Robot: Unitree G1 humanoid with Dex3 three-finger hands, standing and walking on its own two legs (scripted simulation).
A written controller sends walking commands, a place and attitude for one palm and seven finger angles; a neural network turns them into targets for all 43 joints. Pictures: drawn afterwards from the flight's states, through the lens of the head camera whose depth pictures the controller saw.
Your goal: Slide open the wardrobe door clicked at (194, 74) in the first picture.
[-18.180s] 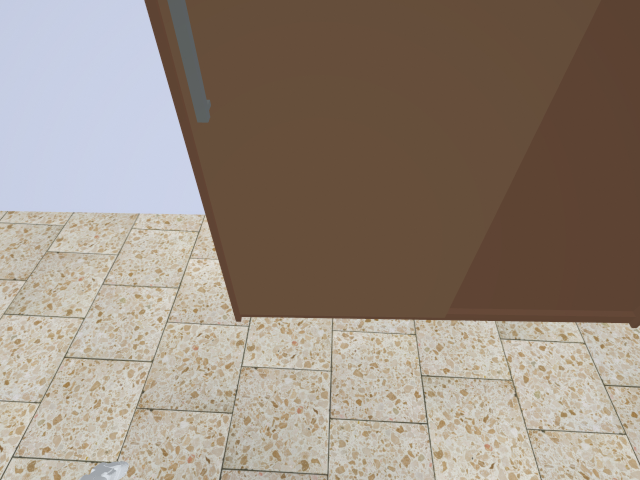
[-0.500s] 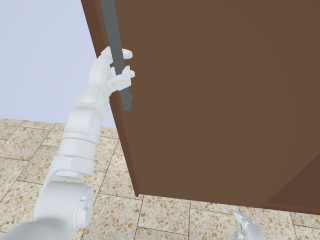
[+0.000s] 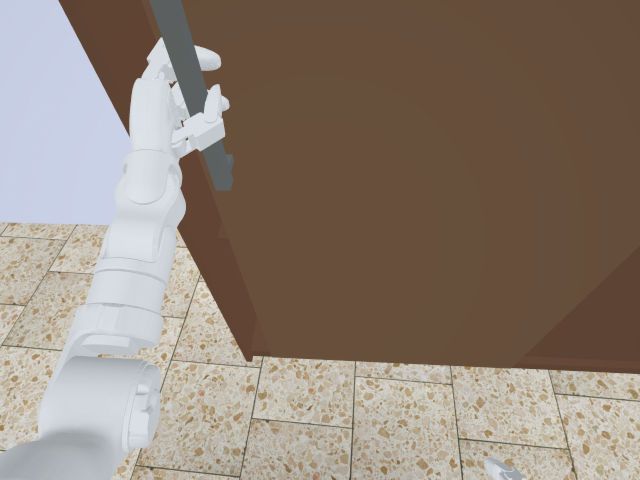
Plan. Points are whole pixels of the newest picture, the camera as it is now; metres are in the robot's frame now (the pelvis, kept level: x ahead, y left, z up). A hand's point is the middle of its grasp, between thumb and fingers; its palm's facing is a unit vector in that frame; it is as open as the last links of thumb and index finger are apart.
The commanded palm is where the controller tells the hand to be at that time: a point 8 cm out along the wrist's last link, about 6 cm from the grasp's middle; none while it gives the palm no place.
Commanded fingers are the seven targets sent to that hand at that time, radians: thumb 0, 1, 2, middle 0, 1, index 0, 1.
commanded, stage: step sideways, sliding the door along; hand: left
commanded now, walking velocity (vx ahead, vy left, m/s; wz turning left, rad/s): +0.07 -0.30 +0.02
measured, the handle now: (195, 70) +0.48 +0.18 +0.25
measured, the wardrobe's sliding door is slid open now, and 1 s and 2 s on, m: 0.07 0.36 0.62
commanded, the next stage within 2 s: none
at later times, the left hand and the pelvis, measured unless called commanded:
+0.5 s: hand (284, 118) +0.45 +0.08 +0.21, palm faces +0.29 -0.96 -0.07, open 6.0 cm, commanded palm +0.42 +0.06 +0.21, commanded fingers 0.00 0.90 0.90 -0.45 -1.40 -0.45 -1.40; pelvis +0.04 -0.14 +0.01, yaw +3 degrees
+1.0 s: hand (484, 125) +0.45 -0.14 +0.21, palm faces +0.22 -0.97 -0.12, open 6.5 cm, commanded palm +0.42 -0.13 +0.22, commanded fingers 0.00 0.90 0.90 -0.45 -1.40 -0.45 -1.40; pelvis +0.09 -0.31 -0.01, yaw +6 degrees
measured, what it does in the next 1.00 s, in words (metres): steps to the right: left foot, then right foot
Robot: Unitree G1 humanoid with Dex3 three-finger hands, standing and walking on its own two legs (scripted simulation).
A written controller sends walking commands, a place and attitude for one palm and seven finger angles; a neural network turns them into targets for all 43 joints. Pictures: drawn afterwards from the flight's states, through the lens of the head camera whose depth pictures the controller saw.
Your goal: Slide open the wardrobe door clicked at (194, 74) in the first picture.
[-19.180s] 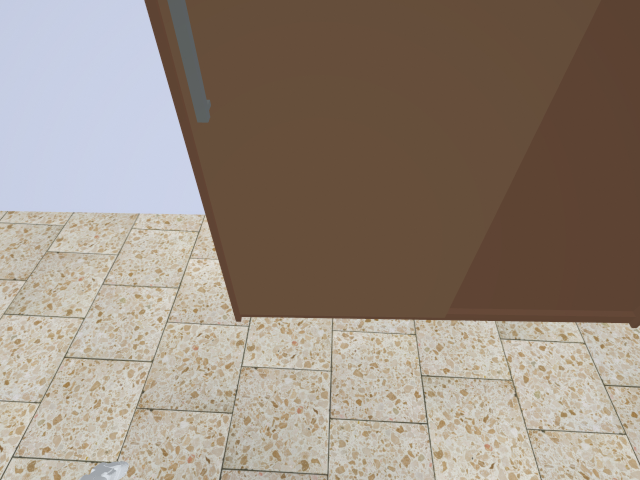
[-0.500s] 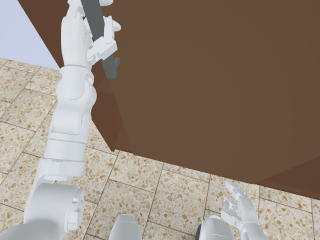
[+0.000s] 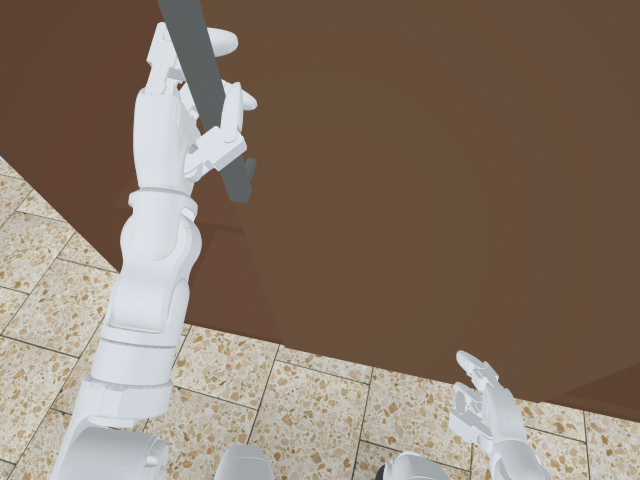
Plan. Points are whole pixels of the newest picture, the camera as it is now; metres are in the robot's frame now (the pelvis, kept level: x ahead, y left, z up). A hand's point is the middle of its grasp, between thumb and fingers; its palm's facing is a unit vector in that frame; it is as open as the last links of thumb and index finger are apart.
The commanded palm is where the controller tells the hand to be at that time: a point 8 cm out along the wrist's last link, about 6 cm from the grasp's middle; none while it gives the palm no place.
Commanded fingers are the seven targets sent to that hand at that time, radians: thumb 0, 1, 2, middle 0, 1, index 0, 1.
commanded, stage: step sideways, sliding the door along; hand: left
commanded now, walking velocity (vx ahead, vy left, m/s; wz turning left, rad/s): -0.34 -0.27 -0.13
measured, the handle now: (212, 65) +0.42 +0.16 +0.26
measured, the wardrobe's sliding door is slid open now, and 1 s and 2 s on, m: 0.36 0.62 0.62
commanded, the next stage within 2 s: stop walking and hold the door there in 1.24 s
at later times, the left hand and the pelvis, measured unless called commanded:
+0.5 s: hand (435, 162) +0.36 -0.04 +0.22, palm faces +0.06 -0.99 -0.16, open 6.4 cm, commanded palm +0.34 -0.02 +0.22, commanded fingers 0.00 0.90 0.90 -0.45 -1.40 -0.45 -1.40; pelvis -0.07 -0.16 +0.02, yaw -7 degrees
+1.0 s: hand (554, 167) +0.35 -0.13 +0.23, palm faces +0.34 -0.94 -0.04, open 6.4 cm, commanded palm +0.32 -0.16 +0.22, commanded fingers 0.00 0.90 0.90 -0.45 -1.40 -0.45 -1.40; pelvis -0.11 -0.36 +0.01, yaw -5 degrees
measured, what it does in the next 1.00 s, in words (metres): steps to the right: left foot, then right foot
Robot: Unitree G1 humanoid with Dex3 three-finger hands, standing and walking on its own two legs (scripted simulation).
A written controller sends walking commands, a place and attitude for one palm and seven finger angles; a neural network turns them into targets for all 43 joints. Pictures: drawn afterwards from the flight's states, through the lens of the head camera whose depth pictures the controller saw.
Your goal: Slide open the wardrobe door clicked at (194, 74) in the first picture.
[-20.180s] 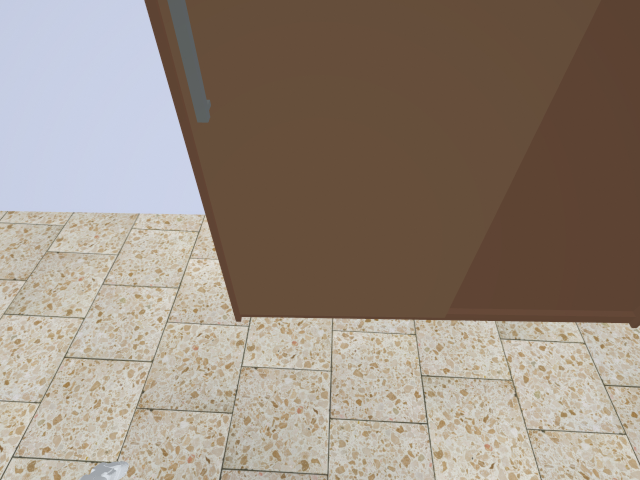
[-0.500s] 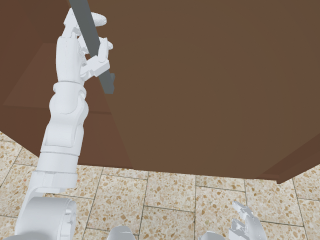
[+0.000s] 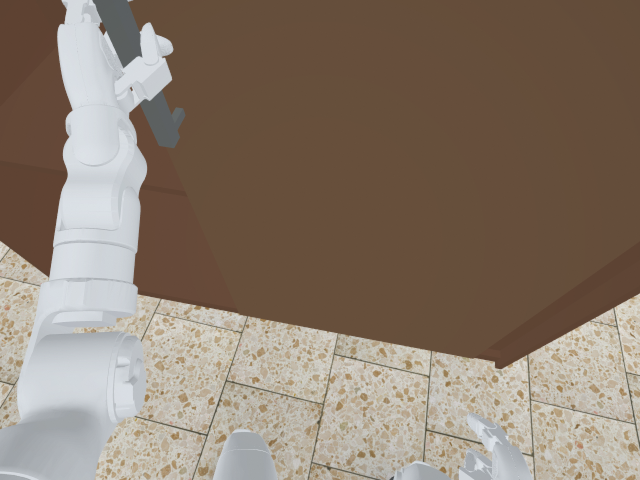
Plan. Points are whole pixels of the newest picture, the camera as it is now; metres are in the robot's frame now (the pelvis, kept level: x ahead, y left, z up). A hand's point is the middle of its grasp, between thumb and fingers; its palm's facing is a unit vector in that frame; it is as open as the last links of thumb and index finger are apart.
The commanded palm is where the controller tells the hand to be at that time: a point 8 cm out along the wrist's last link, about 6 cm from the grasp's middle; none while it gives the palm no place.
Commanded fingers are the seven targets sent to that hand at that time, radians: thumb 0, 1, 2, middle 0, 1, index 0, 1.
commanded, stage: step sideways, sliding the door along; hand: left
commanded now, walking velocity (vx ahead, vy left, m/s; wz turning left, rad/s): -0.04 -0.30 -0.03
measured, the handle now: (127, 9) +0.48 +0.30 +0.25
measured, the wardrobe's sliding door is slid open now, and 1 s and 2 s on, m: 0.62 0.62 0.62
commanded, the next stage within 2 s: stop walking and hold the door there in 0.24 s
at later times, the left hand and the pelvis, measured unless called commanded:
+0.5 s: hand (154, 68) +0.45 +0.27 +0.21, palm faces +0.64 -0.71 -0.29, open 7.0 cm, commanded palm +0.40 +0.29 +0.19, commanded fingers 0.00 0.90 0.90 -0.45 -1.40 -0.45 -1.40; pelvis +0.09 -0.12 +0.00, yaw +0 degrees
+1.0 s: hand (159, 66) +0.44 +0.26 +0.21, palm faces +0.62 -0.76 -0.19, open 6.9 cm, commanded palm +0.39 +0.28 +0.19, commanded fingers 0.00 0.90 0.90 -0.45 -1.40 -0.45 -1.40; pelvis +0.05 -0.10 +0.02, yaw -5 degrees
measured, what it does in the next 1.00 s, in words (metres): steps to the right: right foot, then left foot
